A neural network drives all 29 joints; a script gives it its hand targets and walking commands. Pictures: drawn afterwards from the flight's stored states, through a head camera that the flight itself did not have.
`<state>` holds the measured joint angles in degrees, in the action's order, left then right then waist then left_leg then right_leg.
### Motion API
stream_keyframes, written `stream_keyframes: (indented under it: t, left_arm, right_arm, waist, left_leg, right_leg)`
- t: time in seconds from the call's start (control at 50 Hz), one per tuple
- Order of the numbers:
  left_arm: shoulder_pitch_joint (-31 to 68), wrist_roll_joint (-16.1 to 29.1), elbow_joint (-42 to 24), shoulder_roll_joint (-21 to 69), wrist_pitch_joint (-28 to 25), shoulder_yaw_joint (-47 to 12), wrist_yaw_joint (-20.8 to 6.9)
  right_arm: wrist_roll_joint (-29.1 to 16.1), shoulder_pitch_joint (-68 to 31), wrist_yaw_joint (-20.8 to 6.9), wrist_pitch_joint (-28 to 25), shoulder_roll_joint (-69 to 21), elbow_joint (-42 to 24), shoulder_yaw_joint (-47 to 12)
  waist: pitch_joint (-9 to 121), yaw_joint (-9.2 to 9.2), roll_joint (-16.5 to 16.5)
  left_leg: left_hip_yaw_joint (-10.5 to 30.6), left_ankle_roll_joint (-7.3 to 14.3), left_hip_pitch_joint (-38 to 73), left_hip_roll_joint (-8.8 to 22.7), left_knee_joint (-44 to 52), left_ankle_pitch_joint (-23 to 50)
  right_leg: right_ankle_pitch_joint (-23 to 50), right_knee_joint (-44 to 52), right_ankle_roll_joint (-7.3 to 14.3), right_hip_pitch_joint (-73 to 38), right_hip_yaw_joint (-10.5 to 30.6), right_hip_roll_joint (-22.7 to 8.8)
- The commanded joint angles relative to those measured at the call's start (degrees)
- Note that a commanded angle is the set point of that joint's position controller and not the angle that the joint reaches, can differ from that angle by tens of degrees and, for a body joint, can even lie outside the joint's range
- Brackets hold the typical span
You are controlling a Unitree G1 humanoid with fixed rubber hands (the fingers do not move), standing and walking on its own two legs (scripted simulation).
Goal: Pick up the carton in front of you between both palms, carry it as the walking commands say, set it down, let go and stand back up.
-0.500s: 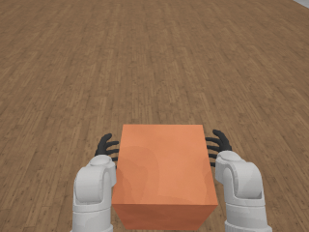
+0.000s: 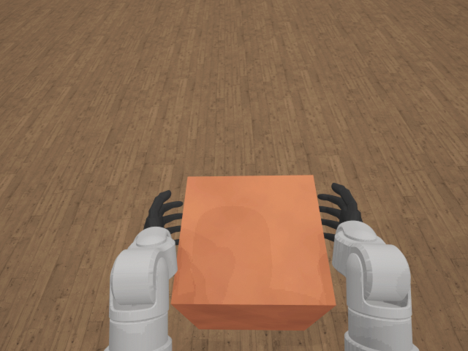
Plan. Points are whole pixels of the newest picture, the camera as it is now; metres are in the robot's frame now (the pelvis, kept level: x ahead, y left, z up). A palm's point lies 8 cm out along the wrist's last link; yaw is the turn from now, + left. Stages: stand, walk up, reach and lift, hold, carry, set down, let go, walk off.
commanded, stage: carry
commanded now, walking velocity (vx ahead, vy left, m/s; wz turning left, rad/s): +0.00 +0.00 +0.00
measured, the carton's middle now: (250, 259) +0.28 +0.00 -0.02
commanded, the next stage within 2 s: hold in 1.78 s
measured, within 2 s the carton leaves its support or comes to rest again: neither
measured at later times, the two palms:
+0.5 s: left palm (156, 195) +0.36 +0.16 +0.07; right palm (318, 185) +0.37 -0.13 +0.08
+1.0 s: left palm (158, 215) +0.35 +0.17 +0.03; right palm (317, 206) +0.36 -0.13 +0.03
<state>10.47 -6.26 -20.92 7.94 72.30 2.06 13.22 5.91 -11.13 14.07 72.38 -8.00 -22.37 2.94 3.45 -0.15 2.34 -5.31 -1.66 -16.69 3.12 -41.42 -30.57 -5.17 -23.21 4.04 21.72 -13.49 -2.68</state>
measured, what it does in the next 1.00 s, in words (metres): steps on the spot: left foot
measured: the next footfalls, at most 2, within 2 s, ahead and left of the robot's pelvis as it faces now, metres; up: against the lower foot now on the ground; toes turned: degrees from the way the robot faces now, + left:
left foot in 0.08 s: +0.08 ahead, +0.13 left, +0.00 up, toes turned +0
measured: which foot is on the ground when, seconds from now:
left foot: up 0.00-0.06, down 0.08-1.00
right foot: down 0.00-1.00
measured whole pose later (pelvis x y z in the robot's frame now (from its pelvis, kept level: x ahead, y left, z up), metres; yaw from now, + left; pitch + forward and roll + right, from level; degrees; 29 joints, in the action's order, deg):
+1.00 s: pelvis +0.07 +0.02 +0.00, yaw +0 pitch +2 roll +0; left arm 12.2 -15.4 13.7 8.1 41.8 9.9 1.6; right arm 15.6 -13.3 1.6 40.4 -8.3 14.4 10.6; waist 6.6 -0.1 0.2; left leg -8.8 0.6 -12.6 2.9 -29.7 -18.7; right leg -14.4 -29.8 0.3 16.6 -11.1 -4.6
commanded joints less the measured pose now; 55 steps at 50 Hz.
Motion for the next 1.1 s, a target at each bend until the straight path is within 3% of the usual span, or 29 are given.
stream_keyframes:
  t: [0.0, 0.06, 0.08, 0.1, 0.12, 0.14, 0.22, 0.28, 0.4, 0.62, 0.9, 1.0, 1.08]
  left_arm:
    - [22.1, 22.0, -8.1, 60.1, -3.1, -31.0, -15.6]
    - [22.6, 22.5, -9.3, 59.6, -3.4, -32.2, -15.9]
    - [22.3, 22.2, -9.1, 58.7, -3.1, -32.3, -15.8]
    - [22.4, 22.0, -8.6, 57.7, -2.6, -32.4, -15.7]
    - [22.6, 22.0, -8.2, 56.8, -2.1, -32.6, -15.6]
    - [22.0, 21.9, -7.4, 55.8, -1.6, -32.6, -15.4]
    - [20.6, 20.4, -4.2, 53.5, -0.5, -31.7, -15.1]
    - [21.2, 19.8, -1.9, 54.3, -1.0, -31.4, -15.5]
    - [24.2, 20.0, 2.0, 58.0, -4.6, -33.2, -18.3]
    - [25.4, 15.8, 10.7, 58.0, -16.4, -31.5, -22.9]
    - [28.9, 6.2, 27.4, 49.8, -32.8, -21.2, -25.2]
    - [31.8, 5.8, 30.6, 51.0, -37.1, -21.2, -25.9]
    - [31.1, 6.9, 28.8, 52.6, -36.4, -23.6, -25.9]
  right_arm:
    - [-22.7, -20.4, -15.9, -2.1, -61.3, -5.2, -36.4]
    - [-21.6, -19.2, -15.6, -2.9, -61.1, -6.1, -35.6]
    - [-21.4, -18.7, -15.5, -2.7, -60.4, -6.0, -35.2]
    - [-21.0, -18.8, -15.4, -2.3, -59.3, -5.6, -34.7]
    - [-20.3, -19.0, -15.3, -1.9, -58.2, -4.6, -34.2]
    - [-20.1, -18.0, -15.5, -1.3, -57.2, -3.2, -33.4]
    - [-19.8, -16.0, -16.1, -0.5, -55.3, 1.9, -31.6]
    - [-20.0, -17.0, -16.9, -0.9, -56.2, 4.1, -31.6]
    - [-19.9, -20.3, -19.5, -4.5, -59.9, 7.2, -33.6]
    - [-15.1, -21.4, -24.0, -16.1, -59.8, 15.3, -32.1]
    - [-5.1, -24.9, -26.3, -32.4, -51.6, 33.0, -21.3]
    - [-4.6, -27.4, -27.0, -36.7, -53.0, 35.9, -21.4]
    - [-5.9, -26.8, -26.9, -36.1, -54.8, 33.9, -24.0]
  waist:
    - [22.6, -0.50, -10.6]
    - [22.5, 0.18, -8.0]
    - [21.8, 0.16, -7.3]
    - [20.2, -0.17, -4.4]
    - [18.9, -0.32, -0.5]
    - [18.5, -0.19, 0.3]
    - [18.2, 0.07, -0.1]
    - [18.0, 0.10, -0.4]
    - [18.7, 0.21, -0.9]
    - [18.8, 0.26, -1.9]
    - [14.3, 0.08, -2.1]
    - [15.4, 0.05, -2.1]
    - [16.5, 0.06, -2.1]
  left_leg:
    - [-0.3, 0.7, 1.2, 0.7, 8.2, 5.5]
    - [-2.1, 0.4, 8.3, 1.8, 19.0, 22.6]
    - [-0.4, 0.2, 10.0, 4.2, 20.7, 25.5]
    - [3.1, 0.4, 8.8, 7.8, 20.6, 29.1]
    - [2.9, 0.8, 8.0, 8.6, 17.4, 33.6]
    - [2.4, 0.9, 8.0, 8.8, 16.2, 36.6]
    - [2.0, 1.1, 7.6, 7.6, 13.5, 48.6]
    - [1.6, 1.1, 7.8, 7.2, 12.5, 52.2]
    - [1.3, 1.4, 8.1, 6.8, 11.4, 51.2]
    - [1.7, 2.0, 7.8, 6.6, 12.1, 41.2]
    - [2.1, 2.6, 4.9, 6.3, 16.4, 27.2]
    - [2.3, 2.7, 5.2, 6.2, 16.8, 25.7]
    - [2.3, 2.7, 5.4, 6.3, 16.6, 26.1]
  right_leg:
    - [13.8, 6.7, 2.6, -20.5, 12.3, -14.3]
    - [6.9, 3.5, 0.9, -15.0, 7.9, -11.2]
    - [2.9, 2.9, -0.6, -12.7, 7.0, -10.1]
    - [2.2, 0.9, -2.1, -12.6, 6.0, -8.5]
    - [5.9, 0.0, -3.0, -12.8, 6.8, -7.4]
    - [10.3, -1.8, -3.2, -13.2, 7.0, -7.7]
    - [22.1, -7.0, -3.8, -13.7, 7.1, -7.8]
    - [22.6, -8.3, -4.1, -13.0, 6.7, -7.2]
    - [21.9, -9.2, -4.0, -13.2, 7.0, -6.9]
    - [15.8, -8.0, -3.3, -13.4, 7.7, -7.6]
    - [5.3, -3.4, -3.2, -11.8, 8.6, -7.7]
    - [4.0, -3.0, -3.3, -12.0, 8.6, -7.6]
    - [4.4, -3.0, -3.3, -12.2, 8.6, -7.7]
